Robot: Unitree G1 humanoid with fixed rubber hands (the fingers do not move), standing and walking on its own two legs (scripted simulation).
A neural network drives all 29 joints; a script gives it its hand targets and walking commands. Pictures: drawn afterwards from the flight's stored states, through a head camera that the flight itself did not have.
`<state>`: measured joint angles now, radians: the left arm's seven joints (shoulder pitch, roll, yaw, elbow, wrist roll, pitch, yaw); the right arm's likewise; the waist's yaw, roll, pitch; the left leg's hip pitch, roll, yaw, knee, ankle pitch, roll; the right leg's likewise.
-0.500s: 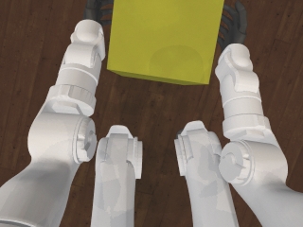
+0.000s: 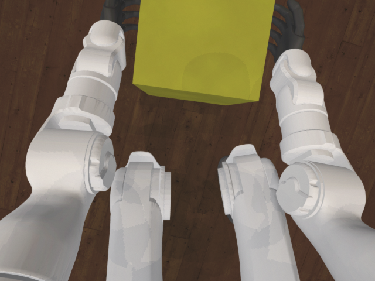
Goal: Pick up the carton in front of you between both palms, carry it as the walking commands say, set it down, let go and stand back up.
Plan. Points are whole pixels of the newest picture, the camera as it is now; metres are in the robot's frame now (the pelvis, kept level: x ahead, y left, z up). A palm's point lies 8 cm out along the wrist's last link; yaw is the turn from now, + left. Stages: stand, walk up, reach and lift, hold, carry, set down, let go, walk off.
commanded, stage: set down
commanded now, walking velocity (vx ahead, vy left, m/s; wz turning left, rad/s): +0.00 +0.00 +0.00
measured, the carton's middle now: (197, 50) +0.52 -0.01 -0.25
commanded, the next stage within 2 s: let go in 1.74 s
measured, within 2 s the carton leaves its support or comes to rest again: neither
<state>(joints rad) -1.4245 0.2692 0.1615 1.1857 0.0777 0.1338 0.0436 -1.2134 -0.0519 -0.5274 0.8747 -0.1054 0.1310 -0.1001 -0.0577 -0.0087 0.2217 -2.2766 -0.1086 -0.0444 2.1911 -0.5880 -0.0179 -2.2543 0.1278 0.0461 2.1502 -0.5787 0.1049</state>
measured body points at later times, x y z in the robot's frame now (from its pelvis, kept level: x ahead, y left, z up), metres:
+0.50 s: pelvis -0.01 +0.00 +0.00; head +0.35 +0.03 +0.27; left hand +0.54 +0.15 -0.19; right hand +0.50 -0.17 -0.18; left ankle +0.10 +0.11 -0.34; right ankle +0.12 -0.13 -0.34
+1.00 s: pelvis +0.00 +0.00 +0.04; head +0.33 +0.01 +0.34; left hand +0.56 +0.17 -0.09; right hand +0.50 -0.20 -0.09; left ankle +0.10 +0.11 -0.34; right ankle +0.11 -0.13 -0.34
